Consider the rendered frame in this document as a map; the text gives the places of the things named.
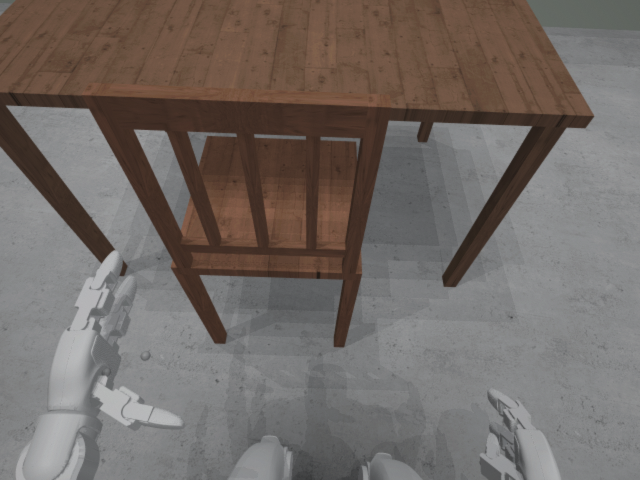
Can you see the robot right hand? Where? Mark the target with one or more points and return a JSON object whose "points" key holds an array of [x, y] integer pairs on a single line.
{"points": [[528, 455]]}

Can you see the robot left forearm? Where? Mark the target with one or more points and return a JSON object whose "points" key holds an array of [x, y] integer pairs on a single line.
{"points": [[63, 448]]}

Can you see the table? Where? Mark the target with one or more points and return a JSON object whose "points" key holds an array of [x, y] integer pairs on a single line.
{"points": [[445, 61]]}

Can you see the right robot thigh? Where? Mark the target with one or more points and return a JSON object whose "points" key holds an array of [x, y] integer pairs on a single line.
{"points": [[387, 469]]}

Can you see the chair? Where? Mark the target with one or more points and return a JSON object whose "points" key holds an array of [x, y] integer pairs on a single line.
{"points": [[259, 207]]}

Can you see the robot left hand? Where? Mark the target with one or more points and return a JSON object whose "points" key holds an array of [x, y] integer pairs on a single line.
{"points": [[89, 345]]}

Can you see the robot right shin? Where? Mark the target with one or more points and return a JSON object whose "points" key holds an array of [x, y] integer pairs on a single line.
{"points": [[382, 456]]}

